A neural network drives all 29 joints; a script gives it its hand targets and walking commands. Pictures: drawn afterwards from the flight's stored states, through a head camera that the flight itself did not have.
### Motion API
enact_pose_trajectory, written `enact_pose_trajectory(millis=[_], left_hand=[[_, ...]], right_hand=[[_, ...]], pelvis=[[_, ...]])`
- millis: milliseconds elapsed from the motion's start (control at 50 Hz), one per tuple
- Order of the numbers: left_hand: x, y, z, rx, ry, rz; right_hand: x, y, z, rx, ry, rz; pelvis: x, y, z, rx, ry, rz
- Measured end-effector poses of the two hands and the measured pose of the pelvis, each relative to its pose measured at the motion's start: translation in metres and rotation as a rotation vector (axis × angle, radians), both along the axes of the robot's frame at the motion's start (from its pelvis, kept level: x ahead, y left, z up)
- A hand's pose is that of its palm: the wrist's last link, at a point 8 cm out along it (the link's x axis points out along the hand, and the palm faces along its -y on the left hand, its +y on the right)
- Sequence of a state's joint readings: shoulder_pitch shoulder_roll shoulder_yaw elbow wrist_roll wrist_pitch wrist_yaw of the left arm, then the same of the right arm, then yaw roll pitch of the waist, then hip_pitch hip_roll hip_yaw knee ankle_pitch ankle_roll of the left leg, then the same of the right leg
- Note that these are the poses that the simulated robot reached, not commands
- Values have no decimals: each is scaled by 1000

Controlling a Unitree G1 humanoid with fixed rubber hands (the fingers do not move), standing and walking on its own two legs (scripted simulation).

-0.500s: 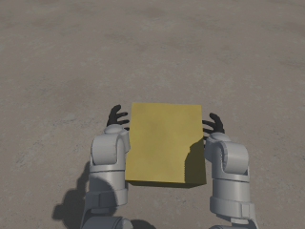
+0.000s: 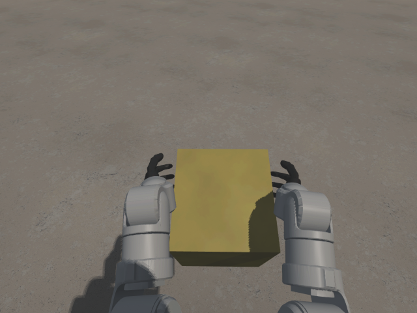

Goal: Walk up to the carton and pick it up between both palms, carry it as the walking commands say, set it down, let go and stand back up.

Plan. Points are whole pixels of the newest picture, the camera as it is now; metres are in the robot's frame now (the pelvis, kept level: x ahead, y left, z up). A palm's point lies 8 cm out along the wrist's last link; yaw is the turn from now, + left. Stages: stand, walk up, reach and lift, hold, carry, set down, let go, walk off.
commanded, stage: carry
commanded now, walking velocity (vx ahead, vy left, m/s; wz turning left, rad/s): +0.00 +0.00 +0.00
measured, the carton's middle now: (221, 212) +0.34 +0.00 +0.02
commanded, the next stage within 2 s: none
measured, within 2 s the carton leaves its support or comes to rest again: neither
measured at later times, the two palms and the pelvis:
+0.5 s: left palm (149, 186) +0.35 +0.14 +0.10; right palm (277, 193) +0.34 -0.11 +0.09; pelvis +0.02 +0.02 +0.00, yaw +1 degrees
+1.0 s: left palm (151, 189) +0.35 +0.14 +0.09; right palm (277, 196) +0.34 -0.11 +0.08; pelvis +0.02 +0.01 +0.00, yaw +1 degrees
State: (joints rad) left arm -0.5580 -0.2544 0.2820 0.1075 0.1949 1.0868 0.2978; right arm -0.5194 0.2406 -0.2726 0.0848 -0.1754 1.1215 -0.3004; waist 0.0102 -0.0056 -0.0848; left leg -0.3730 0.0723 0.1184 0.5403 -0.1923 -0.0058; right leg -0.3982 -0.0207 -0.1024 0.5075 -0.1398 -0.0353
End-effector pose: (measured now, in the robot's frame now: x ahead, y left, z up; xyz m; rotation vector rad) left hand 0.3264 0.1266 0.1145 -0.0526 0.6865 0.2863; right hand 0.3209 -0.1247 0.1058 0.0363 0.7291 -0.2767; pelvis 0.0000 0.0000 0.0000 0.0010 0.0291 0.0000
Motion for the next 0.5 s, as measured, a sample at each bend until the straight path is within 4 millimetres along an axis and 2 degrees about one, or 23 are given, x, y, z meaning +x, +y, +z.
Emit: enact_pose_trajectory(millis=[500], left_hand=[[19,17,-15,27,2,-9]], right_hand=[[20,17,-18,-1,2,14]], pelvis=[[15,16,0,0,12,15]])
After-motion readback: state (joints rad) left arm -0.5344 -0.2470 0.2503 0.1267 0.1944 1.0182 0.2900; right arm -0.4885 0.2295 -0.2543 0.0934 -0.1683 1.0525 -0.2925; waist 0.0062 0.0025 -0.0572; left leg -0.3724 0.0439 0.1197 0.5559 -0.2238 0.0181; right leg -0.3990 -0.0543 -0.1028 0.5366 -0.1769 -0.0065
